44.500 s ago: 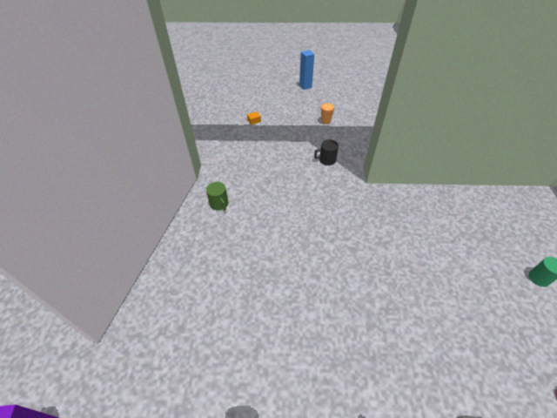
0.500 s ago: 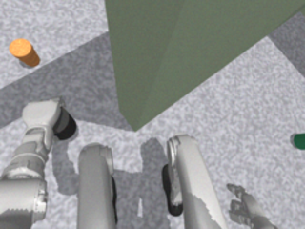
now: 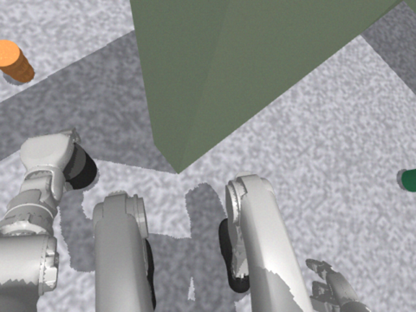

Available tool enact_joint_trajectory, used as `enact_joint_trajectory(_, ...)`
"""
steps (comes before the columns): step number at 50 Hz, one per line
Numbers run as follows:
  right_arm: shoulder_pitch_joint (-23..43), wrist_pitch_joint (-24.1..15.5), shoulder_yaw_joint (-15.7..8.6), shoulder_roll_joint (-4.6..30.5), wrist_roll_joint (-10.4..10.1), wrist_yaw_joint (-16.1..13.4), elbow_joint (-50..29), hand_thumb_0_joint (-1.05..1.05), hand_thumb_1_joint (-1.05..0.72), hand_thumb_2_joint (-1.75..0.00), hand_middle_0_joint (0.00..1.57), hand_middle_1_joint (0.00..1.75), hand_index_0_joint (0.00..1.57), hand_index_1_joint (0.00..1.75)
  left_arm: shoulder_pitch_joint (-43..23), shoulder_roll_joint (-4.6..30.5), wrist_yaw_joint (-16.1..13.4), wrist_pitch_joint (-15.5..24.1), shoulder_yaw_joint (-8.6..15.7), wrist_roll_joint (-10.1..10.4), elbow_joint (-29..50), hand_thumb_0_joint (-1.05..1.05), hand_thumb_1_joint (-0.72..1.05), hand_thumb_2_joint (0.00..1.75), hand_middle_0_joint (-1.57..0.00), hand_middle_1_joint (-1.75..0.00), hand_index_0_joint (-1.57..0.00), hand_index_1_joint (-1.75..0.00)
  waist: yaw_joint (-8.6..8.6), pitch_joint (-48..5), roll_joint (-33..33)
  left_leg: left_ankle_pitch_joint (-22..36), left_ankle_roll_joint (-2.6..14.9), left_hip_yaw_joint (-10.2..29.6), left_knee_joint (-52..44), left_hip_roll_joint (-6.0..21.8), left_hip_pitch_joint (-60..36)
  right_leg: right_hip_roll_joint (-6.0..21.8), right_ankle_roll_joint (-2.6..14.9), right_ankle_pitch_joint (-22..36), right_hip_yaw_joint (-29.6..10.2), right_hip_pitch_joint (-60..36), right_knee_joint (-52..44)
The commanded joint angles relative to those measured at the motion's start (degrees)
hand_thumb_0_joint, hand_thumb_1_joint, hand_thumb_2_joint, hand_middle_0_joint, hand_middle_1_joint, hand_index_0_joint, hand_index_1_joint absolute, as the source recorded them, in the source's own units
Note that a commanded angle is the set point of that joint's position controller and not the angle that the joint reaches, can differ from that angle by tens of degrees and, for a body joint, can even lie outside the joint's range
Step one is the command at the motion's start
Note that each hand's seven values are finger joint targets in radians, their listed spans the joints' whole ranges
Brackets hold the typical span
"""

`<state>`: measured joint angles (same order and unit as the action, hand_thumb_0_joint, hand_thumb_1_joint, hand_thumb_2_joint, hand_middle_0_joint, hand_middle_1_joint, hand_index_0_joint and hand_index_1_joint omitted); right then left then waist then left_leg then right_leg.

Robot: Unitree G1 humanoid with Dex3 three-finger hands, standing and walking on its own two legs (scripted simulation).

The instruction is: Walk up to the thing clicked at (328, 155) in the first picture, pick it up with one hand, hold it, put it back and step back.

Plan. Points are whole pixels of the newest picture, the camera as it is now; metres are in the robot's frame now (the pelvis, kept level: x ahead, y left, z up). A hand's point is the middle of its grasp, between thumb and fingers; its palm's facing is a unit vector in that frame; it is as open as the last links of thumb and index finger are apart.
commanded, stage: lower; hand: left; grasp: from above
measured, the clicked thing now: (65, 171) +0.40 +0.28 -0.23
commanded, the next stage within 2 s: rest in 0.28 s
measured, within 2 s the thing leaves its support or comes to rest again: rests again in 0.72 s
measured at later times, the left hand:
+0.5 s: hand (74, 170) +0.40 +0.26 -0.24, palm faces -0.46 -0.07 -0.88, open 11.4 cm
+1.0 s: hand (78, 167) +0.42 +0.26 -0.27, palm faces -0.46 -0.11 -0.88, open 11.5 cm
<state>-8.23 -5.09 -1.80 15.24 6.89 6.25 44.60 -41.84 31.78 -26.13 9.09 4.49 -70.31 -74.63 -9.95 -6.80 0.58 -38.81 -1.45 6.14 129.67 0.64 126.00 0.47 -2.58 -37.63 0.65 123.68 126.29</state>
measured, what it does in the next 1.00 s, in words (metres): lowers itself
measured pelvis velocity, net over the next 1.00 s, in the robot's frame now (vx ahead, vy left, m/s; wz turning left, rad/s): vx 0.01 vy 0.00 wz -0.05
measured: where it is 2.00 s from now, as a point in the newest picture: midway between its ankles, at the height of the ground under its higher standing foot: (191, 278)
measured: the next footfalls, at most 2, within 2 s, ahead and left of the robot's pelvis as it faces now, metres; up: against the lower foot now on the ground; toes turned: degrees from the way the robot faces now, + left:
none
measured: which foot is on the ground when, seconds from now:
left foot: down 0.00-1.00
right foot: down 0.00-1.00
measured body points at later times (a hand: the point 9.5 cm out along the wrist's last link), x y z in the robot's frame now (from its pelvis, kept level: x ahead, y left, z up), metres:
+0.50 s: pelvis +0.00 +0.00 -0.04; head +0.24 +0.05 +0.34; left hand +0.42 +0.26 -0.19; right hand +0.07 -0.28 -0.16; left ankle +0.08 +0.13 -0.34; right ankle +0.10 -0.14 -0.34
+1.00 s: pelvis +0.01 +0.00 -0.07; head +0.24 +0.05 +0.31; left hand +0.43 +0.26 -0.22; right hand +0.05 -0.28 -0.18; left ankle +0.08 +0.13 -0.34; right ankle +0.10 -0.14 -0.34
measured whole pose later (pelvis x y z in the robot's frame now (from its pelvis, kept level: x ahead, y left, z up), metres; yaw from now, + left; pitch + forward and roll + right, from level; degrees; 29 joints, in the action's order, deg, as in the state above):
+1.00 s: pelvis +0.01 +0.00 -0.07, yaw -3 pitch +31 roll -7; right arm -5.3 -7.9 1.9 16.7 13.8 12.5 49.0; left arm -49.4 38.5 -36.7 15.5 10.4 -75.8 -93.7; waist -13.3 -0.8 -1.2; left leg -41.1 -2.4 9.9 144.1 -0.2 134.4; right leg -0.9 -3.3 -38.6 2.4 131.7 138.9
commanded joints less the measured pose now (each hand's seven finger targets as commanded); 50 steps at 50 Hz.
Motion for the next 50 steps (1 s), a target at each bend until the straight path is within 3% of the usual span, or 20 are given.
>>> enact_joint_trajectory(1, -9.92, -1.05, -3.68, 12.61, 0.28, -0.31, -1.2, 0.0, -0.91, -0.9, 0.2, 0.3, 0.2, 0.3, -18.89, 14.57, -2.87, 0.3, 1.34, 0.09, 5.51, 0.0, 0.37, 1.08, -0.88, -0.79, -0.84, -0.83, -0.44, -35.52, 9.73, 6.04, 2.89, -5.92, -12.73, -1.64, -25.88, -1.59, 4.33, 7.95, 5.25, -17.38, -13.35)
enact_joint_trajectory(16, -9.18, -1.59, -4.28, 13.9, 2.06, 1.23, 0.36, 0.0, -0.91, -0.9, 0.2, 0.3, 0.2, 0.3, -21.15, 17.36, -7.31, 3.06, 4.54, -1.73, 4.58, 0.0, 0.41, 1.05, -0.88, -0.85, -0.85, -0.87, -0.85, -38.47, 14.22, 8.73, 2.57, -6.07, -7.87, -1.63, -26.48, -1.57, 4.05, 10.44, 6.35, -14.08, -6.9)
enact_joint_trajectory(20, -8.3, -1.73, -4.02, 13.64, 2.47, 1.63, 0.78, 0.0, -0.9, -0.9, 0.2, 0.3, 0.2, 0.3, -22.56, 15.88, -8.24, 2.5, 3.28, -2.04, 2.2, 0.0, 0.38, 1.07, -0.87, -0.8, -0.83, -0.84, -1.88, -36.91, 14.85, 7.31, 2.39, -5.66, -7.16, -1.48, -25.87, -1.79, 4.34, 9.15, 6.92, -11.07, -5.56)
enact_joint_trajectory(22, -8.36, -1.55, -3.79, 13.88, 2.5, 1.6, 0.83, 0.0, -0.9, -0.9, 0.2, 0.3, 0.2, 0.3, -20.38, 17.04, -8.84, 2.31, 4.72, -2.03, 0.86, 0.0, 0.36, 1.04, -0.85, -0.77, -0.82, -0.8, -1.11, -36.9, 13.93, 7.63, 2.65, -5.84, -6.66, -1.68, -24.03, -1.82, 4.17, 9.46, 6.73, -12.1, -5.63)
enact_joint_trajectory(26, -9.11, -1.94, -3.17, 13.96, 3.2, 2.33, 2.08, 0.0, -0.9, -0.9, 0.2, 0.3, 0.2, 0.3, -23.19, 17.89, -9.2, 2.93, 4.82, -2.31, -1.02, 0.0, 0.36, 1.05, -0.84, -0.81, -0.81, -0.84, -2.51, -34.95, 12.95, 7.45, 2.86, -5.85, -4.47, -1.61, -22.19, -1.92, 3.9, 9.6, 7.03, -12.2, -4.77)
enact_joint_trajectory(27, -8.55, -2.1, -2.57, 13.64, 3.49, 2.62, 2.0, 0.0, -0.9, -0.9, 0.2, 0.3, 0.2, 0.3, -20.52, 15.12, -9.16, 2.63, 3.35, -2.6, -5.59, 0.0, 0.36, 1.03, -0.83, -0.8, -0.81, -0.83, -2.53, -34.37, 12.64, 7.89, 2.74, -5.77, -4.4, -1.7, -22.52, -2.01, 3.92, 9.89, 7.18, -11.75, -4.34)
enact_joint_trajectory(29, -9.2, -2.23, -2.7, 14.31, 3.88, 2.83, 2.73, 0.0, -0.9, -0.9, 0.2, 0.3, 0.2, 0.3, -24.7, 19.89, -10.0, 3.63, 6.22, -2.36, -1.05, 0.0, 0.36, 1.05, -0.82, -0.83, -0.8, -0.85, -2.86, -36.09, 12.41, 8.58, 2.85, -5.62, -3.38, -1.64, -22.01, -2.24, 3.8, 11.02, 7.33, -13.25, -3.89)
enact_joint_trajectory(30, -8.52, -2.13, -2.63, 14.38, 3.66, 2.91, 1.91, 0.0, -0.9, -0.9, 0.2, 0.3, 0.2, 0.3, -18.36, 17.87, -9.94, 3.13, 5.77, -2.43, -6.19, 0.0, 0.36, 1.04, -0.82, -0.82, -0.8, -0.84, -1.31, -35.17, 12.49, 8.99, 2.94, -5.89, -3.91, -1.8, -20.73, -2.11, 3.72, 11.06, 7.1, -13.83, -3.98)
enact_joint_trajectory(31, -8.11, -2.32, -2.46, 14.17, 4.17, 3.16, 2.31, 0.0, -0.9, -0.9, 0.2, 0.3, 0.2, 0.3, -20.67, 17.56, -10.06, 3.38, 5.4, -2.51, -6.02, 0.0, 0.37, 1.03, -0.82, -0.83, -0.8, -0.85, -2.72, -34.34, 11.88, 7.98, 2.87, -5.8, -3.36, -1.75, -20.48, -2.33, 3.69, 10.49, 7.35, -12.9, -3.69)
enact_joint_trajectory(32, -8.82, -2.42, -2.58, 14.51, 4.6, 3.47, 3.01, 0.0, -0.9, -0.9, 0.2, 0.3, 0.2, 0.3, -25.4, 20.95, -10.32, 4.26, 6.74, -2.84, -1.53, 0.0, 0.38, 1.05, -0.83, -0.83, -0.81, -0.85, -3.14, -34.68, 13.1, 8.09, 2.89, -5.68, -2.88, -1.63, -20.34, -2.37, 3.7, 10.49, 7.67, -12.94, -3.21)
enact_joint_trajectory(34, -8.61, -2.58, -1.88, 14.41, 4.87, 3.92, 2.79, 0.0, -0.9, -0.9, 0.2, 0.3, 0.2, 0.3, -21.75, 17.54, -10.2, 4.05, 5.12, -3.48, -7.34, 0.0, 0.37, 1.07, -0.83, -0.84, -0.81, -0.86, -3.56, -33.37, 12.99, 8.32, 2.67, -5.3, -2.32, -1.72, -21.04, -2.38, 3.74, 10.56, 8.24, -11.36, -2.16)
enact_joint_trajectory(37, -9.09, -3.17, -1.62, 15.17, 5.9, 4.81, 3.33, 0.0, -0.9, -0.9, 0.2, 0.3, 0.2, 0.3, -23.85, 20.24, -11.09, 4.86, 6.76, -3.74, -6.59, 0.0, 0.41, 1.03, -0.82, -0.87, -0.82, -0.87, -4.19, -33.07, 13.44, 9.15, 2.77, -5.27, -0.95, -1.71, -20.55, -2.48, 3.39, 11.68, 8.68, -12.22, -1.82)
enact_joint_trajectory(40, -8.23, -3.07, -2.03, 15.55, 6.0, 5.23, 3.06, 0.0, -0.9, -0.9, 0.2, 0.3, 0.2, 0.3, -20.17, 21.75, -11.9, 5.27, 8.94, -3.42, -5.38, 0.0, 0.4, 1.05, -0.83, -0.86, -0.82, -0.87, -2.46, -35.0, 14.1, 10.07, 2.57, -5.16, -0.89, -1.57, -20.63, -2.72, 3.55, 12.45, 8.71, -13.95, -1.24)
enact_joint_trajectory(41, -7.48, -3.13, -1.52, 15.26, 5.97, 5.51, 2.79, 0.0, -0.9, -0.9, 0.2, 0.3, 0.2, 0.3, -16.87, 17.44, -11.83, 4.68, 6.5, -3.38, -10.34, 0.0, 0.4, 1.03, -0.82, -0.87, -0.82, -0.87, -2.8, -33.22, 13.52, 9.02, 2.56, -5.04, -1.08, -1.67, -20.41, -2.72, 3.44, 11.43, 8.85, -12.64, -1.29)
enact_joint_trajectory(42, -7.66, -3.25, -1.65, 15.3, 6.65, 5.67, 3.57, 0.0, -0.89, -0.89, 0.2, 0.3, 0.2, 0.3, -23.34, 19.97, -12.22, 5.51, 6.82, -3.7, -6.84, 0.0, 0.4, 1.01, -0.8, -0.87, -0.8, -0.87, -4.57, -33.2, 12.89, 8.28, 2.71, -4.83, -0.03, -1.38, -18.85, -3.12, 3.39, 11.37, 9.07, -12.17, -1.2)
enact_joint_trajectory(44, -7.21, -3.15, -1.15, 15.18, 6.17, 5.63, 3.24, 0.0, -0.9, -0.9, 0.2, 0.3, 0.2, 0.3, -21.71, 17.45, -12.13, 5.47, 4.64, -4.02, -11.34, 0.0, 0.37, 1.02, -0.79, -0.86, -0.79, -0.87, -4.58, -30.81, 11.92, 6.64, 3.04, -4.62, -0.4, -1.59, -16.78, -3.12, 3.43, 9.67, 8.71, -11.71, -2.18)
enact_joint_trajectory(45, -8.34, -3.39, -0.67, 15.53, 6.89, 5.9, 3.7, 0.0, -0.89, -0.9, 0.2, 0.3, 0.2, 0.3, -23.84, 19.32, -12.33, 5.67, 5.53, -4.35, -11.32, 0.0, 0.38, 1.02, -0.8, -0.86, -0.79, -0.86, -5.72, -30.33, 10.55, 7.24, 3.2, -4.58, 0.81, -1.66, -15.88, -3.0, 3.22, 10.51, 8.91, -12.36, -1.89)
enact_joint_trajectory(47, -8.62, -3.39, -0.46, 16.16, 6.99, 6.0, 3.98, 0.0, -0.89, -0.9, 0.2, 0.3, 0.2, 0.3, -23.57, 21.54, -12.94, 5.95, 6.69, -4.96, -12.47, 0.0, 0.36, 1.04, -0.79, -0.86, -0.78, -0.87, -4.85, -30.3, 10.32, 7.66, 3.22, -4.45, 1.02, -1.67, -14.96, -3.05, 3.34, 10.82, 8.84, -13.07, -1.54)
enact_joint_trajectory(48, -8.3, -3.29, -0.51, 16.12, 7.1, 6.02, 3.87, 0.0, -0.89, -0.9, 0.2, 0.3, 0.2, 0.3, -22.44, 21.2, -13.18, 5.97, 7.01, -5.08, -13.42, 0.0, 0.37, 1.06, -0.79, -0.87, -0.78, -0.88, -4.29, -30.8, 9.92, 7.59, 3.2, -4.35, 1.0, -1.68, -15.02, -3.14, 3.36, 10.65, 8.74, -13.26, -1.68)
enact_joint_trajectory(50, -8.7, -3.55, -0.21, 16.61, 7.78, 6.4, 3.81, 0.0, -0.89, -0.9, 0.2, 0.3, 0.2, 0.3, -23.51, 20.97, -13.69, 6.1, 7.11, -5.32, -15.98, 0.0, 0.41, 1.08, -0.81, -0.9, -0.8, -0.91, -5.74, -28.97, 8.98, 6.99, 3.22, -4.05, 1.48, -1.69, -14.47, -3.11, 3.16, 9.9, 9.43, -12.02, -1.03)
